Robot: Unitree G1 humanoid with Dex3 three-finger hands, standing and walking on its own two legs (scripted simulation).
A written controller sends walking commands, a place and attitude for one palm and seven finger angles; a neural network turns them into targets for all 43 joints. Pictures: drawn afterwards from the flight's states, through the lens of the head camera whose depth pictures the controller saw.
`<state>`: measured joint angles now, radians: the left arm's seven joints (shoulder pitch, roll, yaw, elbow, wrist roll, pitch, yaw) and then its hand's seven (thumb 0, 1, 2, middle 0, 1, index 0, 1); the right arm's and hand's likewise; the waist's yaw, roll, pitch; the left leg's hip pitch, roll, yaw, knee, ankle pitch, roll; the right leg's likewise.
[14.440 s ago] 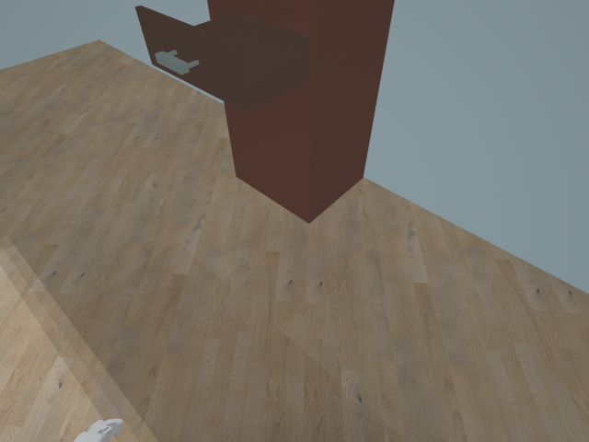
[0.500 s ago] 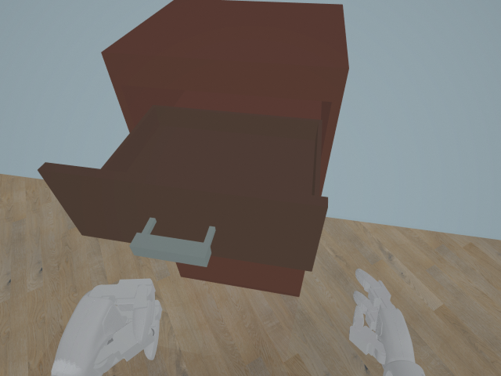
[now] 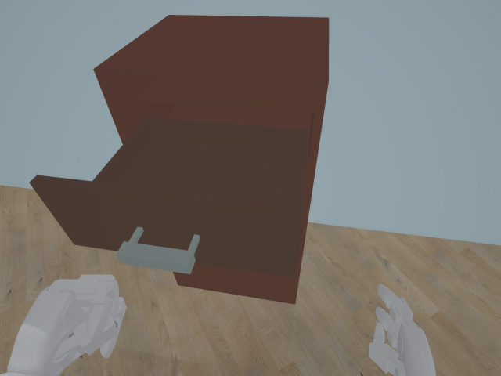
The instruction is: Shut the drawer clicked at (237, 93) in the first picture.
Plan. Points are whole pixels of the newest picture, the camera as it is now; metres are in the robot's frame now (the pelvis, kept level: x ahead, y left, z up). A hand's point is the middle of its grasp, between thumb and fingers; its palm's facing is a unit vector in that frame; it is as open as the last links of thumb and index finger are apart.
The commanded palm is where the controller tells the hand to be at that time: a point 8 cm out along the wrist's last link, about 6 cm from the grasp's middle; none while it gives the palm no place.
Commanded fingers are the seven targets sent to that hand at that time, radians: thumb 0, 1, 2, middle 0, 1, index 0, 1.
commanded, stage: raise the hand and make a fist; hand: left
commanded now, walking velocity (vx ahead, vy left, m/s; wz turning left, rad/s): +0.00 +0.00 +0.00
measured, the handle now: (161, 246) +0.31 +0.19 +0.05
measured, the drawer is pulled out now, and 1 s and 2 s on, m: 0.29 0.29 0.29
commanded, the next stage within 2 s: bring the fist close to the handle in 0.10 s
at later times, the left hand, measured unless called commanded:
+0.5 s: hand (129, 324) +0.16 +0.17 +0.11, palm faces -0.04 -1.00 -0.07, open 3.3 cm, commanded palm +0.12 +0.22 +0.12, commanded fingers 0.00 0.90 0.90 -1.40 -1.60 -1.40 -1.60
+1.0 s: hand (159, 312) +0.19 +0.15 +0.07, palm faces -0.06 -1.00 -0.07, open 3.3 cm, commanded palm +0.17 +0.21 +0.07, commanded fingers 0.00 0.90 0.90 -1.40 -1.60 -1.40 -1.60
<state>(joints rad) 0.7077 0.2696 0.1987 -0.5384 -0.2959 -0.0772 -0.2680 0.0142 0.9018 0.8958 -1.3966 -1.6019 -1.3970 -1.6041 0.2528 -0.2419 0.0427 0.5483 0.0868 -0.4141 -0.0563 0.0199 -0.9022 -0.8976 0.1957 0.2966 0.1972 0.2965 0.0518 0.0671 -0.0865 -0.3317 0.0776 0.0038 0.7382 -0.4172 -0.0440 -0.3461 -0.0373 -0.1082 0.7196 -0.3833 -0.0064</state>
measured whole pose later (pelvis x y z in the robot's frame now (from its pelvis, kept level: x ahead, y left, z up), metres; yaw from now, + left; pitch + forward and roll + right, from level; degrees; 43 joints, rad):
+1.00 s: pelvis -0.01 +0.02 -0.02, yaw +0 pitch +7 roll +0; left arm 0.51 0.17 0.03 -0.29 -0.17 -0.24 -0.17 0.01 0.90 0.90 -1.40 -1.60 -1.40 -1.60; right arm 0.25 -0.23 0.02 0.55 0.03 -0.31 -0.02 0.02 -0.90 -0.90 0.20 0.30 0.20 0.30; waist 0.00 0.04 -0.05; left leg -0.54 0.04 0.01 0.87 -0.46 -0.02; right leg -0.56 -0.08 -0.08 0.86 -0.42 0.02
